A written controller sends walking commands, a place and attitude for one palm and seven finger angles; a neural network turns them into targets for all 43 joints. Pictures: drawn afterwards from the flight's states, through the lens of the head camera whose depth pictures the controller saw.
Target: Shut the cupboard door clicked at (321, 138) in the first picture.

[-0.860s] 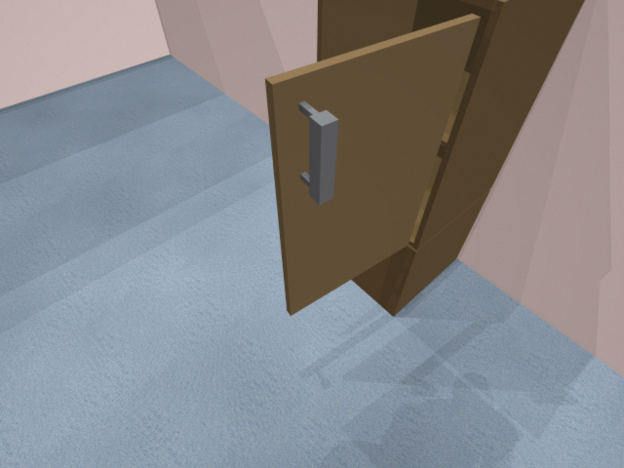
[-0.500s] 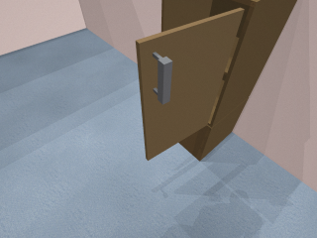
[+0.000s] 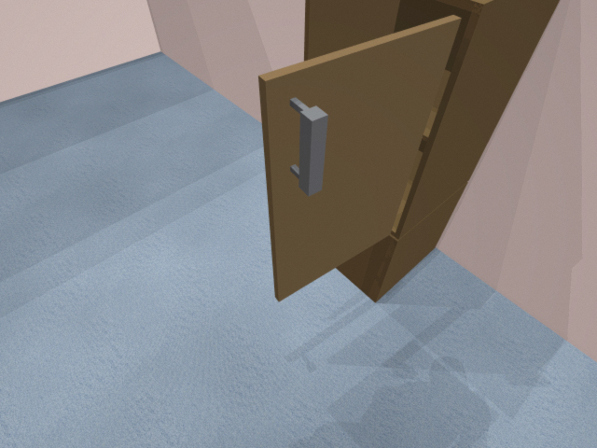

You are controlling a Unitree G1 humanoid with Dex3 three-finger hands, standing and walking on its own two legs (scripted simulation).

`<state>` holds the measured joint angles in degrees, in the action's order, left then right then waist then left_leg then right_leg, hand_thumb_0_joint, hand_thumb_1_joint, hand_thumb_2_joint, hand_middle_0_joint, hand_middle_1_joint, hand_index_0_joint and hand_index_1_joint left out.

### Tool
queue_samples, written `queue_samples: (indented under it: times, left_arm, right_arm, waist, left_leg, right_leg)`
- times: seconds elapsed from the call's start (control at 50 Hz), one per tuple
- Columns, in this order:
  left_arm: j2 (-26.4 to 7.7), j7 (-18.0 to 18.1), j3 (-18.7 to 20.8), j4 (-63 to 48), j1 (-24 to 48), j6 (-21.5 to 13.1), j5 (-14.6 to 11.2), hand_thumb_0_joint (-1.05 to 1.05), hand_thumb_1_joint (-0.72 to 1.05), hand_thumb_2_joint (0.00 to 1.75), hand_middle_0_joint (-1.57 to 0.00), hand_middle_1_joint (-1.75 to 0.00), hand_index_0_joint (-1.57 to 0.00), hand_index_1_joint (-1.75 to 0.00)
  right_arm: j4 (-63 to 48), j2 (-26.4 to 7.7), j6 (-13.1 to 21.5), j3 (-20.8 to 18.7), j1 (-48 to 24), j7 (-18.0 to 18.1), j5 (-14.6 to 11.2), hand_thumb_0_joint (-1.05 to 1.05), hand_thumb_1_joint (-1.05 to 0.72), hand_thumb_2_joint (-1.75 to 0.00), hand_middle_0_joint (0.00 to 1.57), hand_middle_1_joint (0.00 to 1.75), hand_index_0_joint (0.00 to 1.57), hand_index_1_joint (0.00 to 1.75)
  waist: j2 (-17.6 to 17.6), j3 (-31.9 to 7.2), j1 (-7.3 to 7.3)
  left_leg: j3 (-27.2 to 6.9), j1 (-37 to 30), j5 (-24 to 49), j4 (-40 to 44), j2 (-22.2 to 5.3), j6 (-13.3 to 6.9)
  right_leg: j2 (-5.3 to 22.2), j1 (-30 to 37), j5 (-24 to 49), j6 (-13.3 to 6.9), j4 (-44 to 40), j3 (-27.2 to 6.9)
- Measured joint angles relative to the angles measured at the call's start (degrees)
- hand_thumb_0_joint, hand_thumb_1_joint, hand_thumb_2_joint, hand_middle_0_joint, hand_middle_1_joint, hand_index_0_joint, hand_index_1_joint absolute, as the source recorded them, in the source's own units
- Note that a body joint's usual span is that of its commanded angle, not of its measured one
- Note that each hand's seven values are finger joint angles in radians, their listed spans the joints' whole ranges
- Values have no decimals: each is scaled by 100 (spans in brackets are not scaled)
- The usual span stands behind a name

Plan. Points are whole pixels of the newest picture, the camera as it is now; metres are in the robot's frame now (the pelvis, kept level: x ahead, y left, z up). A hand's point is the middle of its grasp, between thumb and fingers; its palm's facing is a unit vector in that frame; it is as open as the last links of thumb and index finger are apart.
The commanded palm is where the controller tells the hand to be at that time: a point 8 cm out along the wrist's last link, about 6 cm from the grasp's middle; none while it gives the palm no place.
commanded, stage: walk to a spot facing it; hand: left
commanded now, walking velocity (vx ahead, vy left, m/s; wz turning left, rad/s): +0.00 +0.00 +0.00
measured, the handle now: (303, 147) +0.51 +0.02 +0.13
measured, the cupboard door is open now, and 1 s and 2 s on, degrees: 83 83 83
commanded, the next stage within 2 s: none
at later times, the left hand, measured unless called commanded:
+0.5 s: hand out of the picture +0.04 +0.19 -0.18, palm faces -0.11 -0.96 -0.24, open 7.3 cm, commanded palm none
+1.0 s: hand out of the picture +0.12 +0.17 -0.19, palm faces -0.39 -0.89 -0.22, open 7.4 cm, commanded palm none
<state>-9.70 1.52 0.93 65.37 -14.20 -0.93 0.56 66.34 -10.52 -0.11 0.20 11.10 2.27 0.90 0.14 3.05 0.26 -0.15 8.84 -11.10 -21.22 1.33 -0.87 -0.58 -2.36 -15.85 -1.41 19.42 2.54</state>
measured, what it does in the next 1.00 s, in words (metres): steps on the spot, turning right: left foot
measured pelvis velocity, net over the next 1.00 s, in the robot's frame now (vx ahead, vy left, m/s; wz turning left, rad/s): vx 0.00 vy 0.01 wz -0.49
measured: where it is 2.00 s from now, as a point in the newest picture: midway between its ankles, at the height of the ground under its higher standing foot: outside the picture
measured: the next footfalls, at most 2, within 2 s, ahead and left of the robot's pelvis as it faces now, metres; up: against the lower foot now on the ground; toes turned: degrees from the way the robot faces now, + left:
left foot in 1.00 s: +0.09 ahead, +0.11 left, +0.00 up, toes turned -30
right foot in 1.30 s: -0.03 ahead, -0.14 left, +0.00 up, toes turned -42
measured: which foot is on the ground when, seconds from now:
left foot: down 0.00-0.56, up 0.58-0.98, down 1.00-1.00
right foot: down 0.00-0.98, up 1.00-1.00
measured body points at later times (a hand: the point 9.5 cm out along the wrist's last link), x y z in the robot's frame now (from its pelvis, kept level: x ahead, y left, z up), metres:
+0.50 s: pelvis -0.02 +0.00 -0.02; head +0.02 -0.02 +0.43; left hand +0.04 +0.24 -0.16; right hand -0.01 -0.25 -0.18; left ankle +0.00 +0.11 -0.75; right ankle -0.07 -0.09 -0.73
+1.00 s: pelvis +0.00 +0.01 -0.02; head +0.06 -0.01 +0.43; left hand +0.14 +0.22 -0.17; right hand +0.01 -0.28 -0.14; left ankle +0.06 +0.13 -0.75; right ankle -0.06 -0.10 -0.74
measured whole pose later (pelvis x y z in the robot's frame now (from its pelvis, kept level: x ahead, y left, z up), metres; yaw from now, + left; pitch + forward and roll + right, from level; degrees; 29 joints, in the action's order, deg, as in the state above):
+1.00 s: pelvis +0.00 +0.01 -0.02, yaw -28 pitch +2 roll -1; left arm -11.7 0.3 5.0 53.6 -14.1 3.0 1.3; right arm 50.0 -11.9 -0.7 -2.6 4.1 2.4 0.3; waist 0.5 5.4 -1.6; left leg -2.9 16.2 -14.6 -30.2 -2.1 0.1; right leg -7.2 -18.0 -20.4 -0.5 34.6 -11.4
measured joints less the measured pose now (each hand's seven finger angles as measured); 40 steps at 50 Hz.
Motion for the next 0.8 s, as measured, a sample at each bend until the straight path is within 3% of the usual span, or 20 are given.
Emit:
queue_samples:
  times: [0.16, 0.4, 0.5, 0.56, 0.62, 0.68, 0.8]
  left_arm:
    - [-26, 5, 14, -31, 22, 28, 2, 0, 91, 90, -20, -30, -20, -30]
    - [-43, -127, 289, -494, -3, 387, 82, 0, 91, 90, -20, -30, -20, -30]
    - [-92, -198, 386, -743, 148, 469, 103, 0, 91, 90, -20, -30, -20, -30]
    - [-138, -224, 414, -932, 124, 360, 120, 0, 91, 90, -20, -30, -20, -30]
    - [-125, -145, 406, -983, 172, 282, 127, 0, 91, 90, -20, -30, -20, -30]
    - [-96, -84, 390, -995, 144, 272, 116, 0, 91, 90, -20, -30, -20, -30]
    - [-65, -81, 352, -1004, 24, 257, 112, 0, 90, 90, -20, -30, -21, -30]
  right_arm:
    - [-24, -22, -20, -12, -49, 11, 8, 1, -91, -90, 20, 30, 20, 30]
    - [-589, 64, -184, -259, -84, 66, 34, 1, -91, -90, 20, 30, 20, 30]
    - [-795, -40, -143, -322, -106, 54, 94, 1, -91, -90, 20, 30, 20, 30]
    - [-890, -118, -192, -344, -78, 29, 65, 1, -90, -90, 20, 30, 20, 30]
    - [-898, -205, -361, -418, -227, -12, 18, 1, -91, -90, 20, 30, 20, 30]
    - [-980, -239, -395, -453, -410, -33, 16, 1, -91, -90, 20, 30, 20, 30]
    - [-1266, -195, -328, -432, -672, -20, -34, 1, -91, -90, 19, 30, 20, 30]
  waist:
    - [-4, 7, -26]
    - [46, 197, -95]
    - [-37, 366, -165]
    - [-126, 340, -173]
    - [-223, 433, -141]
    - [-150, 474, -164]
    - [38, 436, -173]
  left_leg:
    - [54, 33, -1, -21, -19, -5]
    - [654, 550, -470, -908, -284, -13]
    - [1003, 586, -558, -1089, -465, 33]
    - [1078, 775, -761, -1544, -647, 163]
    - [441, 1353, -1573, -3125, -542, 275]
    - [139, 1729, -1445, -4076, -370, 361]
    - [-36, 1699, -1381, -3726, -248, 460]
  right_leg:
    - [-10, -55, 20, 11, 21, -54]
    - [-205, -943, -336, 2, 1212, -628]
    - [-37, -1501, -1105, 101, 2460, -251]
    - [35, -1299, -364, 66, 1704, -164]
    - [-141, -1328, -447, -174, 1765, -183]
    - [-232, -1246, -279, -231, 1408, -418]
    - [-311, -1109, 93, -198, 855, -951]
